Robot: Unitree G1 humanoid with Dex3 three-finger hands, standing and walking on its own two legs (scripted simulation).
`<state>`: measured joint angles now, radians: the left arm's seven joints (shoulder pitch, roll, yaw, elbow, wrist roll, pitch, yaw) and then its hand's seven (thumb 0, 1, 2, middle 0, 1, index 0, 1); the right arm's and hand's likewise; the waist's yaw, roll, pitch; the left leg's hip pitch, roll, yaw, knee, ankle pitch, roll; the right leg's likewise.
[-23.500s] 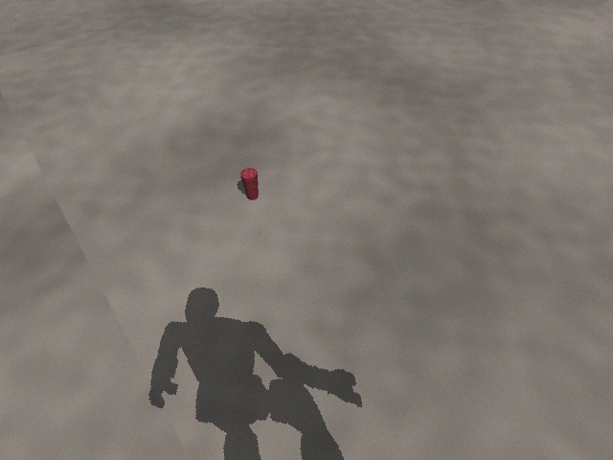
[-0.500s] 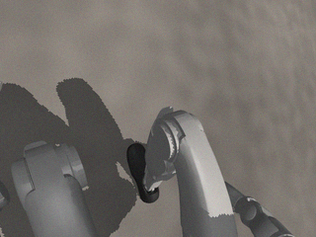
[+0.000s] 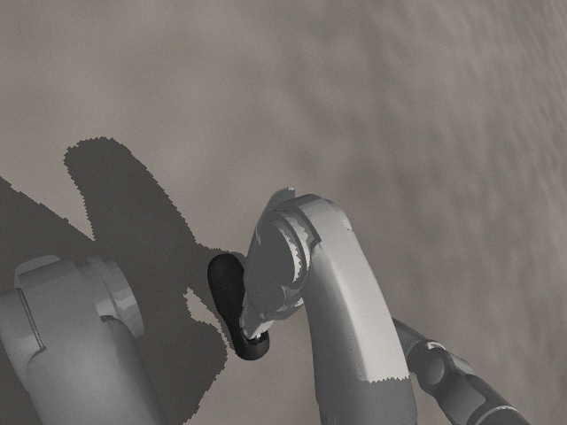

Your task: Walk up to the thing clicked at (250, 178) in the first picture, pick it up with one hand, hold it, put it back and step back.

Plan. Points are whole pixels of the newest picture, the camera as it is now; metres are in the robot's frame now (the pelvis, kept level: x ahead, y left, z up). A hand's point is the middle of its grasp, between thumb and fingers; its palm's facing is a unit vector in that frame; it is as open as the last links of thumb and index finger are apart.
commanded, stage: lower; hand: left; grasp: from the side
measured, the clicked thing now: out of the picture +0.46 +0.27 -0.20
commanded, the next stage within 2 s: loosen in 0.24 s
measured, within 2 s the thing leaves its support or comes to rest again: rests again in 0.64 s
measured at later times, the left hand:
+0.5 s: hand out of the picture +0.47 +0.27 -0.18, palm faces +0.37 -0.93 +0.00, open 10.0 cm
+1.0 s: hand out of the picture +0.47 +0.27 -0.18, palm faces +0.36 -0.93 +0.02, open 14.5 cm
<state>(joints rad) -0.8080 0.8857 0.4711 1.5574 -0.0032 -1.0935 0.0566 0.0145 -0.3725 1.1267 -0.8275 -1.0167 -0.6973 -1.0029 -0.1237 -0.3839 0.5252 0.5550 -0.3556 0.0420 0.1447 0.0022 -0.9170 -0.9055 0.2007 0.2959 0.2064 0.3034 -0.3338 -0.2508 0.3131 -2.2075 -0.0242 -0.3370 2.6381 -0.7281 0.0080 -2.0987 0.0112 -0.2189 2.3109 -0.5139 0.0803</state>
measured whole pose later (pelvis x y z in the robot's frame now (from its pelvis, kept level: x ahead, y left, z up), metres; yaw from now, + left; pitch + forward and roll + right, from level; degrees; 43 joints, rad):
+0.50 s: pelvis +0.00 +0.00 +0.00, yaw -1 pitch +14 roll -20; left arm -0.80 0.92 0.46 1.58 -0.02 -1.13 0.07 0.01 -0.32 1.04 -0.83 -0.97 -0.71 -0.96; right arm -0.15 -0.38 0.56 0.55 -0.37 0.04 0.14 0.00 -0.92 -0.90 0.20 0.30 0.21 0.30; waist -0.33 -0.28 0.33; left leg -2.20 -0.02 -0.36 2.64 -0.73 0.01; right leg -2.08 0.02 -0.24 2.30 -0.51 0.09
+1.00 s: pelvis +0.00 +0.01 +0.00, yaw -1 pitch +14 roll -21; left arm -0.81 0.92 0.46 1.59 -0.01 -1.14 0.07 -0.01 -0.47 0.33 -0.48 -0.40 -0.47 -0.41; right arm -0.15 -0.38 0.57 0.54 -0.38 0.04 0.14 0.00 -0.93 -0.90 0.20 0.30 0.21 0.30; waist -0.33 -0.28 0.33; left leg -2.19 -0.02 -0.36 2.64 -0.73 0.02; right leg -2.06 0.02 -0.25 2.28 -0.51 0.08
